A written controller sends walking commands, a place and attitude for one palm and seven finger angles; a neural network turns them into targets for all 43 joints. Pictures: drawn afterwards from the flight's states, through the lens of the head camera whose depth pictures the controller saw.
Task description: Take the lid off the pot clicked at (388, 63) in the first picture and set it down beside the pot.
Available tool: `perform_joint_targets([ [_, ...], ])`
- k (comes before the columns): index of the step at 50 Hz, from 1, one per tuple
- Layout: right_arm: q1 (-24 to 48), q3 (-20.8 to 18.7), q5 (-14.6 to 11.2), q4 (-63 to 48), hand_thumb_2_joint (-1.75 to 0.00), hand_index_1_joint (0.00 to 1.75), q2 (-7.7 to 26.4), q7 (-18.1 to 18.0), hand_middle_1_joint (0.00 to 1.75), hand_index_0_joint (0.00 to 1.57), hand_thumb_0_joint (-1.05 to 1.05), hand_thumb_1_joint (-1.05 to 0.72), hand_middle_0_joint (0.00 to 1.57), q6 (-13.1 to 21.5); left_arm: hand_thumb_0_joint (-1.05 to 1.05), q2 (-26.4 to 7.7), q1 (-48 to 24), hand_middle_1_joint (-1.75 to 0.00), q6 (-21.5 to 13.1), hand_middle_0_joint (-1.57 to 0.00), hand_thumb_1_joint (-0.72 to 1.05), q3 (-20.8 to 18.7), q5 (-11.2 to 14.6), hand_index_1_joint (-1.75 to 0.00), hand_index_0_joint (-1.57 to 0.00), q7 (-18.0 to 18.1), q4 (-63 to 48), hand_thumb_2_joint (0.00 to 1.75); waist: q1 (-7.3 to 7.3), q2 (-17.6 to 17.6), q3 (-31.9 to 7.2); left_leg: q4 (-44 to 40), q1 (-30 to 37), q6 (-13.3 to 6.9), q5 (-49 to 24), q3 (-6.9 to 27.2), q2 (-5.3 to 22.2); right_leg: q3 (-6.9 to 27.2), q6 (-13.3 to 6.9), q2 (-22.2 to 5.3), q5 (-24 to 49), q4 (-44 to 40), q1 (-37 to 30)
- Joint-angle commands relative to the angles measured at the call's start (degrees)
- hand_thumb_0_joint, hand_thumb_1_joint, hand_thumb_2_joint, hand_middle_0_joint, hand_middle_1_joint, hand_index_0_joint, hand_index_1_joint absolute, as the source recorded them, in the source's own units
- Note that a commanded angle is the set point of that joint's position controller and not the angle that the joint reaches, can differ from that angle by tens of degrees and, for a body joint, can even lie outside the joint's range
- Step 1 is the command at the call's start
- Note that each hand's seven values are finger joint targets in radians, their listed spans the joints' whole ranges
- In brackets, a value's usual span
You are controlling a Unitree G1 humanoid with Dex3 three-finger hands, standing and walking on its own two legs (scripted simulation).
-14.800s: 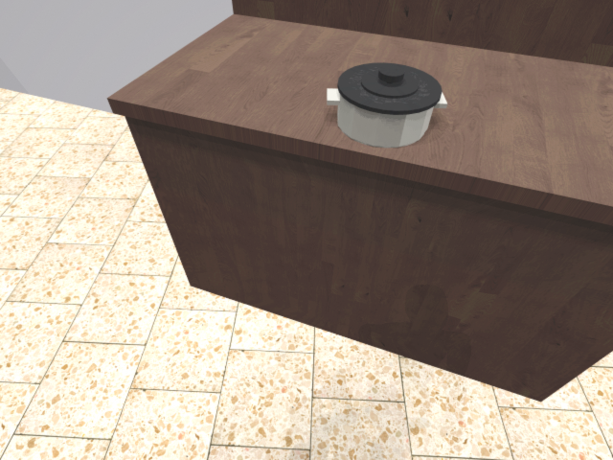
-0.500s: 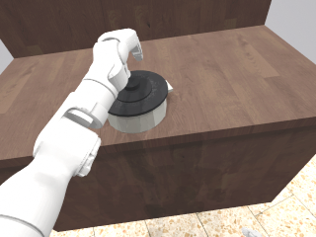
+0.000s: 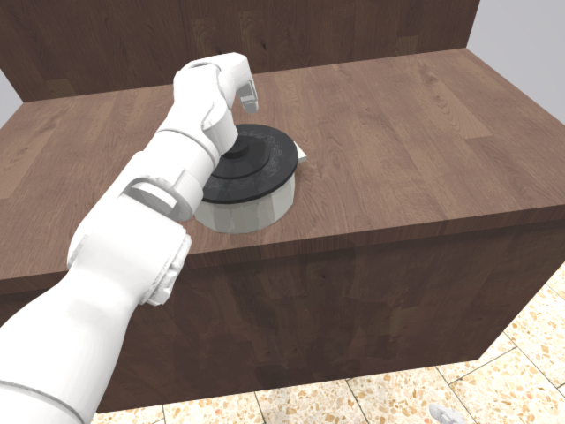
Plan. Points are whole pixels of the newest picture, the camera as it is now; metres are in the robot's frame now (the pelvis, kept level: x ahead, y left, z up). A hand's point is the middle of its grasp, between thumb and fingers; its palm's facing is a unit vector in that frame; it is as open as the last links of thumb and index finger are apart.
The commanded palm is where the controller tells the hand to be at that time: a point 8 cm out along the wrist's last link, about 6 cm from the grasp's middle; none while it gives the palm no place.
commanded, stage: lower the open fingers around the knob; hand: left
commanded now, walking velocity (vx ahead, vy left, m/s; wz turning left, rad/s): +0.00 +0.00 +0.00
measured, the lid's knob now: (234, 146) +0.51 +0.08 +0.15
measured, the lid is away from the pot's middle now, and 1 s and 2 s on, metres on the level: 0.00 0.00 0.01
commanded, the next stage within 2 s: close the fingers and squeeze the knob in 1.18 s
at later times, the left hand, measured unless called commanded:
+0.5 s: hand (231, 141) +0.46 +0.07 +0.20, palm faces -0.27 -0.11 -0.96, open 9.8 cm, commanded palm +0.44 +0.09 +0.24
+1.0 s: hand (229, 147) +0.46 +0.08 +0.18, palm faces -0.32 -0.09 -0.94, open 10.1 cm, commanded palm +0.45 +0.09 +0.22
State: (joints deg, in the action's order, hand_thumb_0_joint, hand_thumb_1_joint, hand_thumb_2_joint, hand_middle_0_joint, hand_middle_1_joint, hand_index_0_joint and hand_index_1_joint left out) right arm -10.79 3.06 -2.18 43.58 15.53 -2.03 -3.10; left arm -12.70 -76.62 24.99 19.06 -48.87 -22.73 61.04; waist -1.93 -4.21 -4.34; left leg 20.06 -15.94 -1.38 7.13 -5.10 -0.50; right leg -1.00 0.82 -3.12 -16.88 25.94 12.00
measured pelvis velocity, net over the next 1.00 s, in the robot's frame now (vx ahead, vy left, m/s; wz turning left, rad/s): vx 0.01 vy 0.00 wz -0.01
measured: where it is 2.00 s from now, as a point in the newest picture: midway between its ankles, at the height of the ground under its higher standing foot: outside the picture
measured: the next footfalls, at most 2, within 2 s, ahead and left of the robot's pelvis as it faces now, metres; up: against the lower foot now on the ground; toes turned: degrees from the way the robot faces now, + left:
none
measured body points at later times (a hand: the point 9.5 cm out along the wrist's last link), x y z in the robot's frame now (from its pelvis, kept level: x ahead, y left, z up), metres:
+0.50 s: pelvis +0.01 +0.00 +0.00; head +0.00 -0.04 +0.45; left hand +0.46 +0.08 +0.25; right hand +0.15 -0.24 -0.13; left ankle +0.03 +0.11 -0.74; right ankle -0.04 -0.12 -0.74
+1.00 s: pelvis +0.01 +0.00 +0.00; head +0.01 -0.04 +0.45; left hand +0.48 +0.08 +0.24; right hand +0.10 -0.26 -0.14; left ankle +0.03 +0.11 -0.74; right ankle -0.04 -0.12 -0.74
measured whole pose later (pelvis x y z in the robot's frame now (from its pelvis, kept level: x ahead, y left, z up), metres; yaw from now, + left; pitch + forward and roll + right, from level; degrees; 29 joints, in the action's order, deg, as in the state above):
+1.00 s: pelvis +0.01 +0.00 +0.00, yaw +0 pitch +4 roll +1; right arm -13.1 2.0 -1.8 43.8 16.6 -2.0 -5.6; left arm -12.9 -69.6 25.6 21.0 -48.6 -22.1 58.5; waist -2.7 -3.9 -4.1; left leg 21.3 -16.3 -1.4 8.6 -5.4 -0.3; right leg -0.5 0.8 -2.9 -17.5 25.9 11.9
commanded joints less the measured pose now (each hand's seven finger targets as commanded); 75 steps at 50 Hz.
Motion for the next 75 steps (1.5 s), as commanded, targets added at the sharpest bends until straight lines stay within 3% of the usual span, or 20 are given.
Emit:
perform_joint_targets([
  [1,4.16,-2.44,0.27,-7.59,-0.9,0.3,6.76,-0.34,0.3,0.2,0.0,-0.9,0.2,2.52,0.0,-12.49,-29.8,-0.08,-0.04,-0.89,-0.37,-3.42,-1.58,-0.08,-0.89,1.31,-8.74,1.72,0.18,11.78,-18.26,0.63,15.54,-2.99,-8.85,2.32,-3.42,-0.24,-1.75,4.62,19.41,-4.33,1.68],
  [6,4.14,-2.98,0.42,-8.35,-0.9,0.3,6.49,0.24,0.3,0.2,0.0,-0.9,0.2,3.31,0.0,-10.12,-29.57,-0.08,-0.94,-0.89,-0.37,-1.89,-0.91,-0.08,-0.89,0.53,-13.32,1.72,0.31,9.86,-20.05,1.57,18.2,-3.26,-12.74,2.4,-3.44,-0.45,-1.89,4.86,21.9,-3.84,1.69],
  [12,4.1,-3.2,0.65,-8.14,-0.9,0.3,6.75,0.37,0.3,0.2,0.0,-0.9,0.2,3.96,0.0,-15.22,-28.79,-0.08,-1.53,-0.89,-0.37,-5.95,-0.92,-0.08,-0.89,1.48,-16.37,1.72,1.47,10.39,-21.28,1.97,18.82,-3.46,-15.29,2.12,-3.41,-0.18,-1.87,4.89,24.07,-3.38,0.35],
  [15,3.78,-3.42,0.68,-8.33,-0.9,0.3,6.61,0.81,0.3,0.2,0.0,-0.9,0.2,3.78,0.0,-14.59,-25.45,-0.08,-1.71,-0.89,-0.37,-5.77,-1.19,-0.08,-0.89,2.26,-17.07,1.72,2.03,10.51,-22.06,2.46,19.05,-3.33,-18.02,2.27,-3.09,-0.28,-2.04,4.78,25.6,-2.97,-0.65],
  [18,4.7,-3.38,0.1,-8.5,-0.9,0.3,6.59,1.14,0.3,0.2,0.0,-0.9,0.2,2.63,0.0,-10.47,-21.11,-0.08,-0.42,-0.89,-0.37,-2.87,-0.95,-0.08,-0.89,2.38,-14.02,1.72,1.32,11.88,-17.28,2.46,17.58,-3.34,-16.63,1.6,-3.21,-0.67,-1.9,5.16,24.55,-3.38,2.05],
  [22,5.82,-3.06,-0.01,-8.83,-0.9,0.3,6.38,0.91,0.3,0.2,0.0,-0.9,0.2,1.88,0.0,-8.63,-23.28,-0.08,-0.11,-0.89,-0.37,-0.94,-0.12,-0.08,-0.89,2.22,-16.31,1.72,0.41,11.45,-17.16,2.77,18.34,-3.4,-15.35,1.64,-3.48,-0.63,-1.8,5.08,24.64,-3.56,2.83],
  [25,4.92,-3.06,0.32,-7.93,-0.9,0.3,6.87,0.48,0.3,0.2,0.0,-0.9,0.2,1.35,0.0,-13.12,-22.39,-0.08,0.05,-0.89,-0.37,-4.02,-0.96,-0.08,-0.89,2.57,-14.19,1.72,0.8,12.05,-17.8,2.48,17.35,-3.14,-13.25,1.87,-3.35,-0.41,-1.88,4.92,23.24,-3.69,1.97],
  [32,5.19,-2.33,-0.06,-7.63,-0.9,0.3,6.98,-0.17,0.3,0.2,0.0,-0.9,0.2,-0.74,0.0,-8.15,-18.52,-0.08,1.37,-0.89,-0.37,-0.44,-1.48,-0.08,-0.89,1.96,-7.11,1.72,-0.98,12.0,-12.02,1.98,14.56,-2.84,-8.52,1.4,-3.46,-0.83,-1.81,4.88,20.07,-4.69,5.34],
  [35,5.41,-2.63,0.39,-8.33,-0.9,0.3,6.83,-0.34,0.3,0.2,0.0,-0.9,0.2,-0.47,0.0,-8.44,-21.66,-0.08,0.37,-0.89,-0.37,-0.7,-0.69,-0.08,-0.89,1.51,-11.49,1.72,-0.88,10.18,-16.87,2.36,16.51,-2.86,-9.67,1.94,-3.49,-0.6,-1.93,4.66,21.37,-3.97,3.62],
  [40,3.92,-2.92,0.6,-7.7,-0.9,0.3,7.09,-0.36,0.3,0.2,0.0,-0.9,0.2,-0.86,0.0,-9.4,-19.11,-0.08,0.54,-0.89,-0.37,-1.78,-1.18,-0.08,-0.89,1.29,-8.88,1.72,-0.7,11.15,-16.46,2.6,15.68,-2.97,-9.55,1.92,-3.48,-0.8,-1.98,4.9,21.01,-3.95,3.27],
  [47,3.49,-3.06,0.33,-7.66,-0.9,0.3,7.11,-0.32,0.3,0.2,0.0,-0.9,0.2,0.0,0.0,-6.0,-20.45,-0.08,0.05,-0.89,-0.37,0.51,0.13,-0.08,-0.89,1.09,-10.43,1.72,-1.17,10.2,-16.41,2.55,17.18,-3.21,-11.05,2.16,-3.42,-1.08,-1.98,5.36,21.37,-3.82,4.79],
  [51,3.29,-2.97,0.75,-7.79,-0.9,0.3,7.19,-0.58,0.3,0.2,0.0,-0.9,0.2,1.03,0.0,-10.72,-22.02,-0.08,-0.71,-0.89,-0.37,-2.58,0.29,-0.08,-0.89,1.44,-12.17,1.72,-0.25,10.34,-19.49,2.27,17.45,-3.37,-11.22,2.09,-3.46,-0.57,-1.86,5.14,22.21,-3.63,2.17],
  [54,3.02,-3.38,0.28,-7.45,-0.9,0.3,6.76,-0.13,0.3,0.2,0.0,-0.9,0.2,1.6,0.0,-6.25,-22.38,-0.08,-0.74,-0.89,-0.37,0.5,0.37,-0.08,-0.89,1.57,-12.97,1.72,-0.9,9.12,-19.28,2.8,19.45,-3.16,-13.84,2.54,-3.16,-1.16,-1.96,5.62,22.12,-3.31,4.7],
  [60,3.0,-3.7,0.65,-7.51,-0.9,0.3,6.95,0.59,0.3,0.2,0.0,-0.9,0.2,2.09,0.0,-7.77,-20.26,-0.08,-0.57,-0.89,-0.37,-1.16,0.86,-0.08,-0.89,2.1,-15.67,1.72,0.05,9.5,-20.35,3.65,20.23,-3.17,-17.84,2.73,-3.09,-1.16,-2.08,5.47,25.3,-2.89,3.23],
  [64,3.85,-3.06,0.37,-7.36,-0.9,0.3,6.85,0.34,0.3,0.2,0.0,-0.9,0.2,1.72,0.0,-8.66,-20.19,-0.08,0.24,-0.89,-0.37,-1.34,0.69,-0.08,-0.89,2.1,-13.56,1.72,-0.06,11.28,-17.13,3.17,17.92,-3.29,-14.96,2.07,-3.6,-1.19,-1.85,5.59,24.32,-3.34,3.72],
  [65,3.81,-3.38,0.61,-7.23,-0.9,0.3,7.07,0.22,0.3,0.2,0.0,-0.9,0.2,1.58,0.0,-11.05,-20.46,-0.55,0.03,-0.59,-0.15,-3.1,0.49,-0.55,-0.59,2.29,-14.24,1.1,0.14,11.69,-17.97,3.32,17.9,-3.26,-14.79,2.14,-3.41,-0.85,-1.9,5.29,24.71,-3.37,2.72],
  [66,4.55,-3.05,0.3,-7.67,-0.9,0.3,6.67,0.24,0.3,0.2,0.0,-0.9,0.2,1.53,0.0,-7.71,-20.53,-0.57,0.06,-0.59,-0.14,-0.42,0.39,-0.57,-0.59,2.13,-13.92,1.1,-0.35,10.95,-17.37,3.34,18.27,-3.31,-14.92,2.04,-3.47,-0.99,-1.9,5.31,24.48,-3.22,3.99],
  [71,5.4,-2.9,0.69,-8.25,-0.9,0.3,6.57,0.26,0.3,0.2,0.0,-0.9,0.2,1.49,0.0,-11.07,-21.13,-0.68,-0.33,-0.58,-0.09,-2.73,-0.38,-0.68,-0.58,2.31,-17.01,1.1,0.62,9.14,-22.15,3.89,20.13,-3.11,-18.1,2.35,-3.28,-0.63,-2.04,5.02,26.59,-2.47,1.57],
  [74,5.43,-2.82,-0.04,-7.6,-0.9,0.3,6.1,0.26,0.3,0.2,0.0,-0.9,0.2,0.86,0.0,-5.95,-21.46,-0.74,0.27,-0.58,-0.06,0.95,-0.02,-0.74,-0.58,2.23,-14.5,1.09,-0.78,10.35,-17.55,3.63,19.0,-2.96,-15.35,2.29,-3.3,-1.25,-1.94,5.48,23.75,-3.14,4.94],
  [75,4.97,-3.19,0.26,-7.5,-0.9,0.3,6.24,0.14,0.3,0.2,0.0,-0.9,0.2,0.84,0.0,-7.09,-22.06,-0.75,0.1,-0.58,-0.05,-0.04,0.27,-0.75,-0.58,2.35,-14.94,1.09,-0.62,11.37,-17.91,3.74,18.89,-3.13,-14.6,2.44,-3.34,-1.07,-1.96,5.35,23.78,-3.37,4.28],
])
